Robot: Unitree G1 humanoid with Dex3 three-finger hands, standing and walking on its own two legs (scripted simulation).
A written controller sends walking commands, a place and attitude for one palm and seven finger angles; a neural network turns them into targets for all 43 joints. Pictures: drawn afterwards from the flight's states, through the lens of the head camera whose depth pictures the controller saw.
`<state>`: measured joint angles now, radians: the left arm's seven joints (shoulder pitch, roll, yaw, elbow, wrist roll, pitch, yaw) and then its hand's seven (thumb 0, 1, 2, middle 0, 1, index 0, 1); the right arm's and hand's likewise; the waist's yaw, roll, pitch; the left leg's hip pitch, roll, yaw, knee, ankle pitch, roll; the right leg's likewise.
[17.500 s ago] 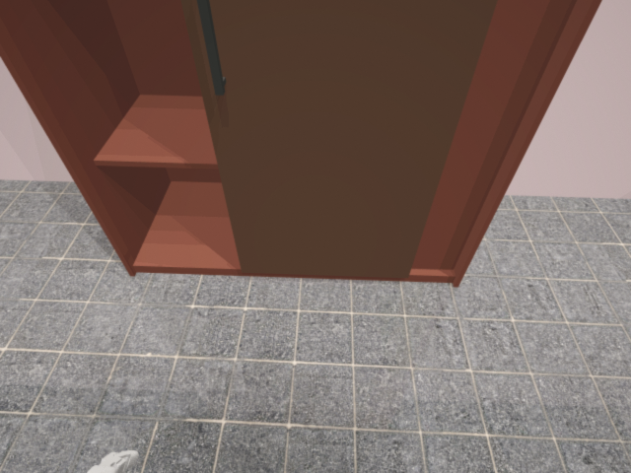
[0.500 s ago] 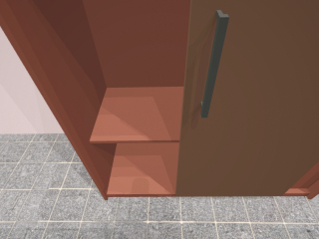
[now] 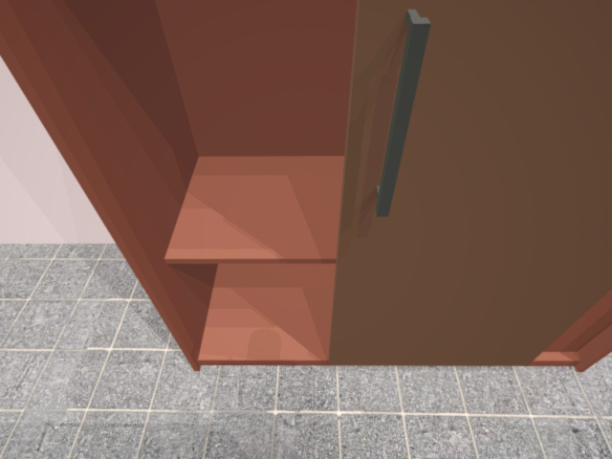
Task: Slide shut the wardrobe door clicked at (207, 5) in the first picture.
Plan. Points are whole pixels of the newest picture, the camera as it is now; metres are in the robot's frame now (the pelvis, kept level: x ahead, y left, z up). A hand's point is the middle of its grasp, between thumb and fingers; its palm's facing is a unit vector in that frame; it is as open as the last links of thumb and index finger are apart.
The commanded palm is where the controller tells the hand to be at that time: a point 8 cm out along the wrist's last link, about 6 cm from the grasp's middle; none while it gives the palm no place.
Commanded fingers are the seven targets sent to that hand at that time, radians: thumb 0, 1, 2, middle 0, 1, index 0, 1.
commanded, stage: look again from close up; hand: right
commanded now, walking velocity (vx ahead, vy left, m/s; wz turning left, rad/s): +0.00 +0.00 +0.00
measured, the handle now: (394, 129) +0.51 -0.10 +0.19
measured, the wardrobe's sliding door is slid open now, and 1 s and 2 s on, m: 0.43 0.43 0.43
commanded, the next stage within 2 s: raise the hand with hooked fingers in 1.04 s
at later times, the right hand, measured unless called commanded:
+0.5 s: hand out of the picture -0.02 -0.14 -0.18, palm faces +0.03 +0.99 -0.16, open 7.4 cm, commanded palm none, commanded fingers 0.00 -0.90 -0.90 0.20 0.30 0.20 0.30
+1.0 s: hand out of the picture -0.02 -0.14 -0.18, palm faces +0.03 +0.99 -0.16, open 7.4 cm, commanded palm none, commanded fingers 0.00 -0.90 -0.90 0.20 0.30 0.20 0.30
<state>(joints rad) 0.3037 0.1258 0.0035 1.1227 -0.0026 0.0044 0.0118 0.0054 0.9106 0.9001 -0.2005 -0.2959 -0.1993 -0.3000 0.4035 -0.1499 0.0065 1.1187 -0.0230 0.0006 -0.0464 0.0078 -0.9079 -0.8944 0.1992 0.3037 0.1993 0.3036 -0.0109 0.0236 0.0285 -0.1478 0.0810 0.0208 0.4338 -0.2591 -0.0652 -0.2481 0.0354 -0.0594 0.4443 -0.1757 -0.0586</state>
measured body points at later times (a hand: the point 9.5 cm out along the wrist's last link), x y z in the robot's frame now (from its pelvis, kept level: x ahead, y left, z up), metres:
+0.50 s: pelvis +0.00 +0.02 +0.00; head +0.01 +0.01 +0.45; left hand -0.01 +0.23 -0.16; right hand -0.02 -0.19 -0.17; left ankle -0.02 +0.16 -0.74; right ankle +0.04 -0.08 -0.74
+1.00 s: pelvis +0.01 +0.02 +0.00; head +0.02 +0.01 +0.45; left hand +0.00 +0.23 -0.16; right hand -0.02 -0.19 -0.16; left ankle -0.02 +0.16 -0.74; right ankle +0.04 -0.08 -0.74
